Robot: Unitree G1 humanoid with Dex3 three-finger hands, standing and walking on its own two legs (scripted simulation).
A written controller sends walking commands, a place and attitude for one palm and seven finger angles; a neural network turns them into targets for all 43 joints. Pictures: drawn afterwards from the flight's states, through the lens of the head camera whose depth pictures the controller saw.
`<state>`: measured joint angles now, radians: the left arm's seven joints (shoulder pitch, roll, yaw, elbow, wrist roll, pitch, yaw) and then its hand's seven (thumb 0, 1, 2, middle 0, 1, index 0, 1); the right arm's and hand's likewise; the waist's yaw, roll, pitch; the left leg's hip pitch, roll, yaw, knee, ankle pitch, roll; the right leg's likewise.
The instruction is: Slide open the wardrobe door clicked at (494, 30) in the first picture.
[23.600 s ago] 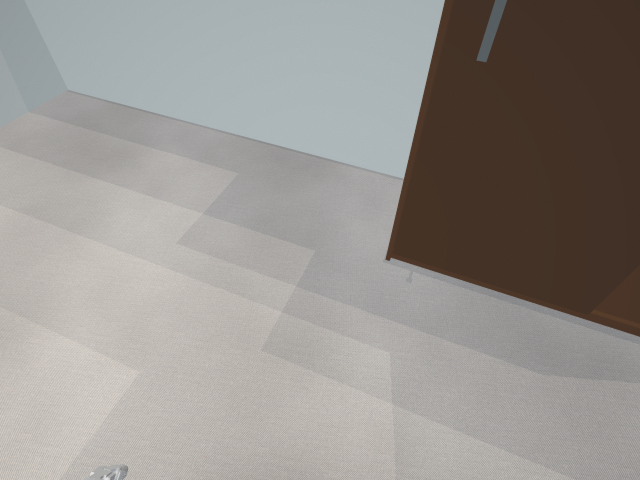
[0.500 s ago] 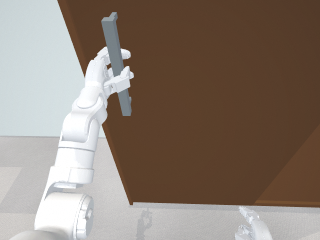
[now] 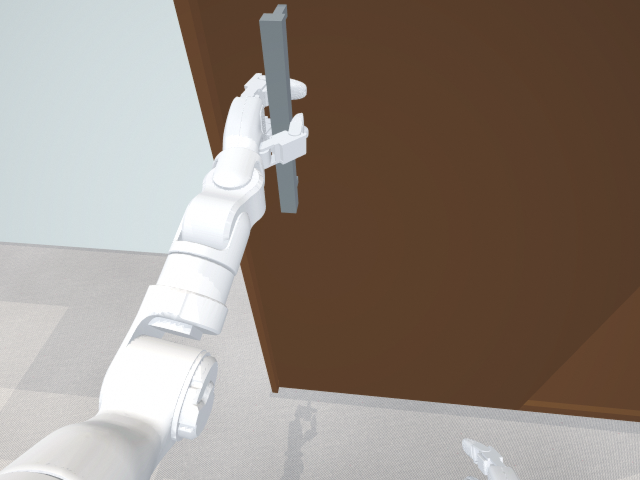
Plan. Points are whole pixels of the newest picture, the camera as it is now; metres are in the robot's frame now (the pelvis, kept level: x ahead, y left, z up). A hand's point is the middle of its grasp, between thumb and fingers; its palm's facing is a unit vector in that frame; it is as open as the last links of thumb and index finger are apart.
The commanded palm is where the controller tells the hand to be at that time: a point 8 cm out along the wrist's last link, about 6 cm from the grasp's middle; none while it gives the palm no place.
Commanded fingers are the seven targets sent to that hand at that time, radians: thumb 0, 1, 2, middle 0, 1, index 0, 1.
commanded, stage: tug the door sideways, standing still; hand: left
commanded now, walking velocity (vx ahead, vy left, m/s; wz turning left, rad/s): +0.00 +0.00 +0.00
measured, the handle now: (285, 121) +0.49 +0.10 +0.22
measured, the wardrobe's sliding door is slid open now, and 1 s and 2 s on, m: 0.01 0.07 0.38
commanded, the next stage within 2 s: step sideways, sliding the door along in 0.10 s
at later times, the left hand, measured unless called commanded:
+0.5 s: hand (316, 143) +0.44 +0.06 +0.22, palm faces +0.09 -0.99 -0.10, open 6.1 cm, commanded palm +0.42 +0.08 +0.23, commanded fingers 0.00 0.90 0.90 -0.45 -1.40 -0.45 -1.40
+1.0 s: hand (356, 144) +0.45 +0.01 +0.22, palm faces +0.27 -0.96 -0.08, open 6.3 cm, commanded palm +0.42 -0.01 +0.21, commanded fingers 0.00 0.90 0.90 -0.45 -1.40 -0.45 -1.40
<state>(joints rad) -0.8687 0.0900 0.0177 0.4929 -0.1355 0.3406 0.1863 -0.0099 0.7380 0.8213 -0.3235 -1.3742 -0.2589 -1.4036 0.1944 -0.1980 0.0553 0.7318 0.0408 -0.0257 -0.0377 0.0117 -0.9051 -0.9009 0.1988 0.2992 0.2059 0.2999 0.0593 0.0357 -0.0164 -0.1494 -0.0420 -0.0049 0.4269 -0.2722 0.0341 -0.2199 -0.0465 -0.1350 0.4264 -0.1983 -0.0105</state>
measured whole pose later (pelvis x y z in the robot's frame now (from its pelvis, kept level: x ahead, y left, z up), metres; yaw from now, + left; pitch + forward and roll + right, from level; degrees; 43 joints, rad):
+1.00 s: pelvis +0.05 -0.20 -0.01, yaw +4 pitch -2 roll -4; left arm -0.77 0.25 0.08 0.12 -0.08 -0.04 0.09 -0.06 0.71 0.85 -0.45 -1.40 -0.22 -1.32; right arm 0.02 -0.16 -0.01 0.58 0.05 -0.08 0.01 0.01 -0.90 -0.90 0.20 0.30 0.21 0.30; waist 0.18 0.07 0.30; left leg -0.18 0.28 -0.02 0.55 -0.32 -0.14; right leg -0.42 -0.07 -0.03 0.80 -0.33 0.02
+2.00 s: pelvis +0.10 -0.47 +0.00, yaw +1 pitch -2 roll -5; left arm -0.46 0.16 0.05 -0.19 -0.04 -0.08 0.11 -0.03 0.73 0.79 -0.45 -1.40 -0.19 -1.29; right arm 0.09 -0.15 0.00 0.53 0.02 -0.14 0.05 0.01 -0.90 -0.90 0.20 0.30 0.21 0.30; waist 0.15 0.06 0.27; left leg -0.17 0.32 0.12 0.46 -0.22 -0.14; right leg -0.38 -0.01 -0.05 0.82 -0.38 0.04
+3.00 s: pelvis +0.06 -0.77 -0.01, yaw -1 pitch -3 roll -4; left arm -0.62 0.46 0.34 0.23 -0.06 -0.08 0.09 -0.11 0.65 0.81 -0.45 -1.40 -0.30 -1.32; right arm 0.11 -0.21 -0.01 0.59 0.05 -0.06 0.02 0.01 -0.90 -0.90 0.20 0.30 0.21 0.30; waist 0.12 0.06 0.24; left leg -0.19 0.31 0.09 0.52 -0.26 -0.14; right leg -0.42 -0.01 -0.08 0.81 -0.35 0.04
